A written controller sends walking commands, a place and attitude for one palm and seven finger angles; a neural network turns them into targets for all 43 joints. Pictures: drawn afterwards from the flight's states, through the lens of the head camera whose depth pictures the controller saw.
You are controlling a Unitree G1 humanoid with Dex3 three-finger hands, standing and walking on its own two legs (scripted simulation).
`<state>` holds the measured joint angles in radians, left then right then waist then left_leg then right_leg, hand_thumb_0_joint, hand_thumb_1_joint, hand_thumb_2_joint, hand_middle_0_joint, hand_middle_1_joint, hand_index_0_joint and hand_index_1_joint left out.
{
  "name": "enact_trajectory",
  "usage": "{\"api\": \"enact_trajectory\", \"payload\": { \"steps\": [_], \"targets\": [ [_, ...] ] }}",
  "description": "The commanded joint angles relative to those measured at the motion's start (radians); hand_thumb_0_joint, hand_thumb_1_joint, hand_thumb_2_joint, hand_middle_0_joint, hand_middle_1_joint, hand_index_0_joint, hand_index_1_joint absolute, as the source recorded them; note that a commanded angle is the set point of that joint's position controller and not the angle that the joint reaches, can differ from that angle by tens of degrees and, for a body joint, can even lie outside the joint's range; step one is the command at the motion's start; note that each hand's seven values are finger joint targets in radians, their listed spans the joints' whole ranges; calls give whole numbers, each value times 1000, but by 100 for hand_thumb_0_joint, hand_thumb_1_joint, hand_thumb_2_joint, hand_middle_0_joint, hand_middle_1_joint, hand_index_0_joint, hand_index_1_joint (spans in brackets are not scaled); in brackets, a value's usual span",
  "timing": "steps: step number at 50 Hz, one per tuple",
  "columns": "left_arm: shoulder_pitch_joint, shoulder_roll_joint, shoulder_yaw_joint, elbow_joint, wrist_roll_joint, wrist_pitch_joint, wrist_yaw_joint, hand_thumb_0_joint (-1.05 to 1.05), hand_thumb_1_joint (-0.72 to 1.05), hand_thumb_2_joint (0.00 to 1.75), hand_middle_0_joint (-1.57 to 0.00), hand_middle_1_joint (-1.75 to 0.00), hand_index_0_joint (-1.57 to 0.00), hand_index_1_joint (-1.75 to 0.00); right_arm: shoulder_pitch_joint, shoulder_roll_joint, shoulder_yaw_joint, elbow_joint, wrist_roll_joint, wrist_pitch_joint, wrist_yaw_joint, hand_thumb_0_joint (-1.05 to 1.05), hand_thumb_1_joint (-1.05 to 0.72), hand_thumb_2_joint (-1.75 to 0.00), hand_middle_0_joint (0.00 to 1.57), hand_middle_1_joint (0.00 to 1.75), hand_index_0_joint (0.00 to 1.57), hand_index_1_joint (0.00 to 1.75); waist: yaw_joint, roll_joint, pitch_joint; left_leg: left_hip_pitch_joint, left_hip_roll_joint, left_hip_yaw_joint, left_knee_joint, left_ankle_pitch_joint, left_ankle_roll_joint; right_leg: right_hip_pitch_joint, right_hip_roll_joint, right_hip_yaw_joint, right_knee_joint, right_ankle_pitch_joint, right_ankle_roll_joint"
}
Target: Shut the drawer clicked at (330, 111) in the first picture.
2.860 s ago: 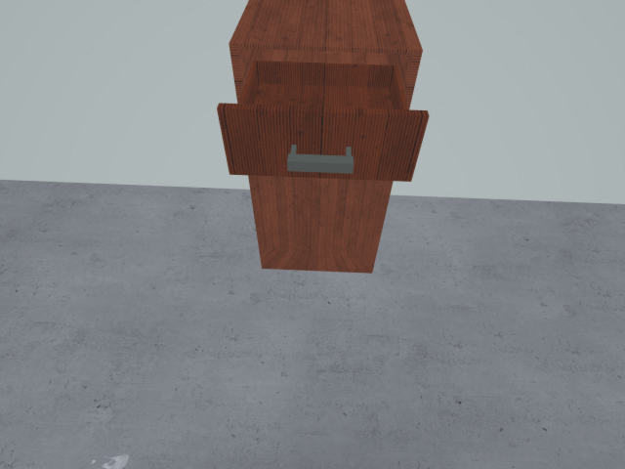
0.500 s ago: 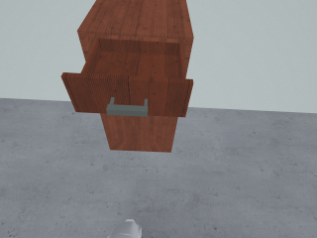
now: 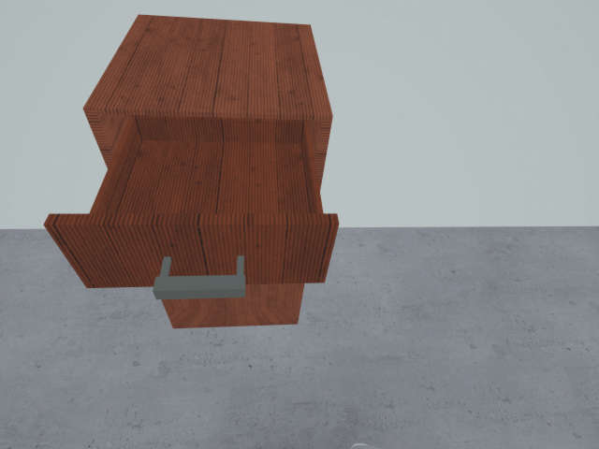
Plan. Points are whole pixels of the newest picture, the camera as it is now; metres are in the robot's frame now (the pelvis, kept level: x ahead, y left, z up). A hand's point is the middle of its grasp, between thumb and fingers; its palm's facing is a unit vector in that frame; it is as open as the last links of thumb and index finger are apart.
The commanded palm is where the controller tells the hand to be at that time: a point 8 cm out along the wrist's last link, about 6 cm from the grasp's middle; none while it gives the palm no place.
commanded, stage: come to a stop and stand still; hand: left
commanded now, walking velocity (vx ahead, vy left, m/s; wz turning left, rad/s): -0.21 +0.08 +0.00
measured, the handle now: (202, 274) +0.36 +0.15 +0.01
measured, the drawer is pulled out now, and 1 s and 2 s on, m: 0.26 0.26 0.26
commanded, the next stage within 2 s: look again from close up in 1.32 s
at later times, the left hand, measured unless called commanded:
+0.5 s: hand out of the picture +0.01 +0.21 -0.20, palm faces +0.11 -0.97 -0.20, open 7.3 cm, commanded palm none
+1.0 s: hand out of the picture -0.14 +0.19 -0.18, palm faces +0.06 -0.98 -0.18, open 7.4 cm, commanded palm none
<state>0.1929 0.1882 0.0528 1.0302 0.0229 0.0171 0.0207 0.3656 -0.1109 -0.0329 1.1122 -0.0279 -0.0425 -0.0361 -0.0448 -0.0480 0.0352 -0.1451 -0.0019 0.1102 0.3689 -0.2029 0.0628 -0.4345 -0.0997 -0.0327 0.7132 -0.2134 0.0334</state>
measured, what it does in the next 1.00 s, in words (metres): walks backwards: right foot, then left foot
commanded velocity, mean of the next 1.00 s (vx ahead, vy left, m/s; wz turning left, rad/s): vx -0.03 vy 0.04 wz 0.00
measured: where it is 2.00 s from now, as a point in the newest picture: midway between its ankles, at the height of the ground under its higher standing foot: outside the picture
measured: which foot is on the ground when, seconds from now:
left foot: down 0.00-0.16, up 0.18-0.42, down 0.44-1.00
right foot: up 0.00-0.06, down 0.08-0.46, up 0.48-0.80, down 0.82-1.00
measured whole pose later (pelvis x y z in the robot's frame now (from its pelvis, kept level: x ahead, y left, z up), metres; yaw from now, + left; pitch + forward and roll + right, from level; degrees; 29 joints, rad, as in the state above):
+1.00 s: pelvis -0.10 +0.03 +0.00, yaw +1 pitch -2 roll +0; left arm 0.35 0.11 0.00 1.14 0.01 0.01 0.05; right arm 0.27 -0.14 -0.02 1.15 -0.01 0.01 -0.03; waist -0.01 0.01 0.03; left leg -0.21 -0.02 0.08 0.37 -0.12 0.05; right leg -0.10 0.01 -0.03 0.41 -0.27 -0.02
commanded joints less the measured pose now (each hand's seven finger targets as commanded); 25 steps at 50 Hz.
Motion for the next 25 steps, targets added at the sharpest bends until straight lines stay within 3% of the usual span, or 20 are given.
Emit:
{"api": "enact_trajectory", "payload": {
  "steps": [1,2,3,4,5,6,7,8,10,12,13,16,18,20,21,22,23,24,25],
  "targets": [
    [87,5,-13,-3,-5,-21,7,0,90,90,-20,-30,-20,-30,47,-140,-19,-16,7,-1,-10,0,-90,-90,20,30,20,30,47,175,-35,-10,203,-129,13,470,50,207,42,-44,-245,80,-2],
    [109,39,-9,3,-5,-28,12,0,90,90,-20,-30,-20,-30,49,-124,-16,-8,14,0,-8,0,-90,-90,20,30,20,30,60,143,-32,-51,176,-126,47,387,14,276,24,-18,-325,178,-5],
    [133,75,-3,10,-5,-36,18,0,90,90,-20,-30,-20,-30,59,-95,-13,-11,18,1,-6,0,-90,-90,20,30,20,30,62,78,-57,-116,138,-110,79,248,-26,359,-47,67,-301,405,-26],
    [136,103,0,11,-5,-38,23,0,90,90,-20,-30,-20,-30,66,-66,-12,-18,26,8,-3,0,-90,-90,20,30,20,30,52,27,-64,-176,98,-82,88,27,-54,385,-146,140,-255,614,-68],
    [118,122,0,9,-8,-33,22,0,90,90,-20,-30,-20,-30,87,-53,-14,-14,28,21,1,0,-90,-90,20,30,20,30,38,21,-51,-184,61,-64,100,-92,-67,362,-202,137,-250,683,-108],
    [104,131,2,4,-8,-25,24,0,90,90,-20,-30,-20,-30,91,-43,-17,-11,26,34,2,0,-90,-90,20,30,20,30,36,13,-40,-160,53,-60,129,-89,-71,319,-216,132,-258,649,-123],
    [94,135,12,0,-6,-25,27,0,90,90,-20,-30,-20,-30,100,-48,-24,-9,24,51,1,0,-90,-90,20,30,20,30,32,-120,-76,-143,47,-35,193,-107,-81,318,-215,156,-275,650,-143],
    [91,133,17,-9,-7,-23,30,0,90,90,-20,-30,-20,-30,94,-64,-31,-15,20,62,-2,0,-90,-90,20,30,20,30,45,-182,-88,-140,37,-23,295,-214,-89,296,-247,183,-320,645,-173],
    [77,130,27,-21,0,-16,40,0,90,90,-20,-30,-20,-30,46,-76,-39,-38,16,76,-3,0,-90,-90,20,30,20,30,67,-185,-67,-219,27,-71,512,-336,-91,288,-280,198,-346,684,-232],
    [75,139,41,-31,3,-13,51,0,90,90,-20,-30,-20,-30,13,-84,-45,-58,16,85,-1,0,-90,-90,20,30,20,30,74,-109,-87,-271,29,-104,636,-343,-96,310,-291,203,-331,690,-264],
    [61,147,47,-43,6,-12,54,0,90,90,-20,-30,-20,-30,3,-78,-45,-67,16,87,2,0,-90,-90,20,30,20,30,68,-88,-86,-280,35,-116,649,-332,-98,300,-285,179,-329,660,-257],
    [38,151,51,-69,14,-5,49,0,90,90,-20,-30,-20,-30,-7,-71,-45,-89,16,87,11,0,-90,-90,20,30,20,30,63,-140,-104,-224,30,-102,551,-306,-104,256,-247,158,-345,479,-225],
    [21,157,53,-83,18,1,44,0,90,90,-20,-30,-20,-30,10,-64,-44,-96,18,74,15,0,-90,-90,20,30,20,30,54,-151,-114,-154,24,-81,402,-267,-99,215,-226,168,-348,297,-202],
    [5,150,52,-84,11,12,34,0,90,90,-20,-30,-20,-30,58,-62,-40,-78,19,62,14,0,-90,-90,20,30,20,30,28,-149,-106,2,-4,-35,150,-106,-92,121,-171,149,-314,106,-144],
    [3,129,45,-87,3,20,29,0,90,90,-20,-30,-20,-30,80,-84,-40,-72,20,55,12,0,-90,-90,20,30,20,30,14,-82,-94,71,16,-53,43,-51,-88,57,-119,110,-256,-26,-102],
    [17,73,34,-102,-2,29,24,0,90,90,-20,-30,-20,-30,68,-149,-54,-86,13,48,11,0,-90,-90,20,30,20,30,11,157,-60,57,155,-236,-75,-111,-54,-51,-19,39,-106,-189,-50],
    [-12,30,27,-121,-6,37,24,0,90,90,-20,-30,-20,-30,5,-223,-62,-131,1,51,8,0,-90,-90,20,30,20,30,9,371,38,-156,325,-426,-197,-106,23,-75,77,-23,62,-319,-1],
    [-20,55,31,-114,-3,40,24,0,90,90,-20,-30,-20,-30,-90,-224,-50,-160,-6,56,5,0,-90,-90,20,30,20,30,32,280,76,-308,346,-422,-216,-152,87,2,54,67,163,-284,-15],
    [1,63,33,-83,5,48,25,0,90,90,-20,-30,-20,-30,-143,-188,-40,-162,-5,47,0,0,-90,-90,20,30,20,30,55,290,99,-348,283,-358,-241,-167,63,17,52,112,227,-216,-17]
  ]
}}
